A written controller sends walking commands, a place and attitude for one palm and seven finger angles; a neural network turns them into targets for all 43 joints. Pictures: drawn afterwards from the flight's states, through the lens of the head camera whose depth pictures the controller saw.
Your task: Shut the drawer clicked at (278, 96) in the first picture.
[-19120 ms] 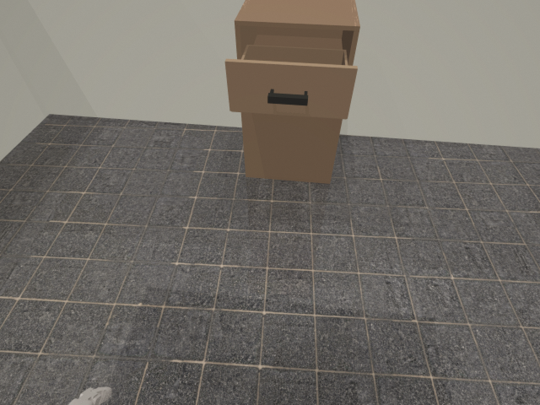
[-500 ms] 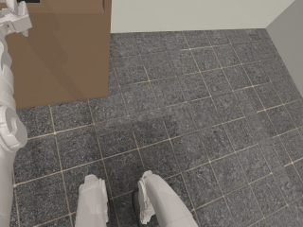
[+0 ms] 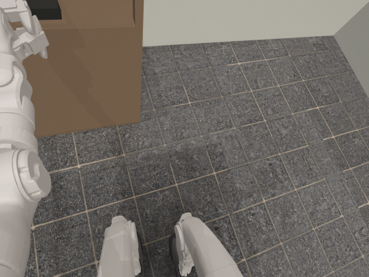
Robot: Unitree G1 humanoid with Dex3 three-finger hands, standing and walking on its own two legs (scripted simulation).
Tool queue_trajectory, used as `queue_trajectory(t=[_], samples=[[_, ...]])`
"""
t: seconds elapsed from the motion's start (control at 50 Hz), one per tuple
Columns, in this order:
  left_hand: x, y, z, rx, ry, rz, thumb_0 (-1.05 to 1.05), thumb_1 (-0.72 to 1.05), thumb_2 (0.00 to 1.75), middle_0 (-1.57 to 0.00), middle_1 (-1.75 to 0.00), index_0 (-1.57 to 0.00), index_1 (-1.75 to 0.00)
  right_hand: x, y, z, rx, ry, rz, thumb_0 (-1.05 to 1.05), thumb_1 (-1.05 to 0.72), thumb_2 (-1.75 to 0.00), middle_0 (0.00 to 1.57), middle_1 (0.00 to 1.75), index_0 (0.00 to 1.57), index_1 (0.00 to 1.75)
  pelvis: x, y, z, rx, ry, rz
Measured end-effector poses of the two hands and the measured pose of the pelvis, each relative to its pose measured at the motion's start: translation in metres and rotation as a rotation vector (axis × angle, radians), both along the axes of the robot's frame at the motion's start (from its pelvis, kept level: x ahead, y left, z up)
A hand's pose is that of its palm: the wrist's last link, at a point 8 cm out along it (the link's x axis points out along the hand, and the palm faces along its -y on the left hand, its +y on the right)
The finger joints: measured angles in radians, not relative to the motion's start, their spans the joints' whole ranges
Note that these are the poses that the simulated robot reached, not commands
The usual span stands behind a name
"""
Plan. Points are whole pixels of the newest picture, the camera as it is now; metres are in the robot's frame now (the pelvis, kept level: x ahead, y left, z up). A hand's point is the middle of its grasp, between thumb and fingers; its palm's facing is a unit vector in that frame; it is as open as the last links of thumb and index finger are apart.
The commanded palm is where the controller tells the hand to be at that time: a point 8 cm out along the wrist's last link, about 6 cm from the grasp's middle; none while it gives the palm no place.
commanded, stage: pull the fist back off the drawer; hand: left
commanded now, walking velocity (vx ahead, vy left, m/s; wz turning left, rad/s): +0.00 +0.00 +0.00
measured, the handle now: (19, 1) +0.65 +0.24 +0.06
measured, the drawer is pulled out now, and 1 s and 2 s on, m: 0.00 0.00 0.00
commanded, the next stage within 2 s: draw the hand back to the body in 0.14 s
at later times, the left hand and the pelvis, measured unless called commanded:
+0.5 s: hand (18, 58) +0.49 +0.21 +0.11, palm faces +0.14 -0.99 -0.05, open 3.3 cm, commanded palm +0.45 +0.25 +0.12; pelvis +0.06 -0.01 +0.06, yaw +3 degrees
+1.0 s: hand out of the picture +0.33 +0.23 +0.21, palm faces +0.31 -0.91 -0.27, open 3.3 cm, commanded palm +0.28 +0.27 +0.23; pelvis +0.05 -0.01 +0.12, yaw +5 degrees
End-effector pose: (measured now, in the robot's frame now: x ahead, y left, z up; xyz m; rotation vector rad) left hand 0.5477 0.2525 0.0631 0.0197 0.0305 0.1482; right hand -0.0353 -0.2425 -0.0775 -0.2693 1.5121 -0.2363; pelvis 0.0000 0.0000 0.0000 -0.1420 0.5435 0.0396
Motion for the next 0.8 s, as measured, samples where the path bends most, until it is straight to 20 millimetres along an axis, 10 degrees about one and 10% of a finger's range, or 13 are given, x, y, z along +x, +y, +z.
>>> queue_trajectory(t=[0.34, 0.8], samples=[[-0.022, 0.000, 0.016, 0.009, -0.055, -0.024, 0.02, 0.90, 0.90, -1.40, -1.60, -1.40, -1.60, 0.087, -0.020, 0.010, 0.018, -0.077, 0.048, 0.00, -0.90, -0.90, 0.20, 0.30, 0.20, 0.30, 0.039, -0.003, 0.025, 0.033, -0.040, 0.014], [-0.189, 0.003, 0.115, 0.086, -0.014, -0.044, 0.02, 0.90, 0.90, -1.40, -1.60, -1.40, -1.60, 0.244, -0.002, 0.090, 0.110, -0.613, 0.182, 0.00, -0.90, -0.90, 0.20, 0.30, 0.20, 0.30, 0.055, -0.010, 0.097, 0.114, -0.351, 0.046]])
